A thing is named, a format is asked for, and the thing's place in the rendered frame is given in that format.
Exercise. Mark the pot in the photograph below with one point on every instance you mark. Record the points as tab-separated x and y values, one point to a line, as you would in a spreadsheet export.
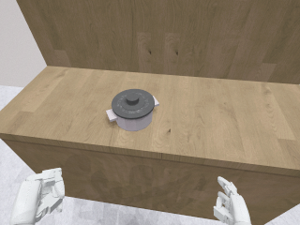
132	124

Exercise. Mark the knob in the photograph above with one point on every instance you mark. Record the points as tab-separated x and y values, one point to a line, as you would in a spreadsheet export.
132	98

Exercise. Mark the table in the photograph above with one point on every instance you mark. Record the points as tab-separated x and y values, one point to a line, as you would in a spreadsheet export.
226	75

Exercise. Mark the lid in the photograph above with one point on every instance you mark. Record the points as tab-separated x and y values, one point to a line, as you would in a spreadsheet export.
123	109

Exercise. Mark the left robot hand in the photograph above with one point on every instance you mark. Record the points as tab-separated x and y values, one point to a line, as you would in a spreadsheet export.
47	188

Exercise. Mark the right robot hand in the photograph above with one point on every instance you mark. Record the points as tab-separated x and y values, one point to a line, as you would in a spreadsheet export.
235	209

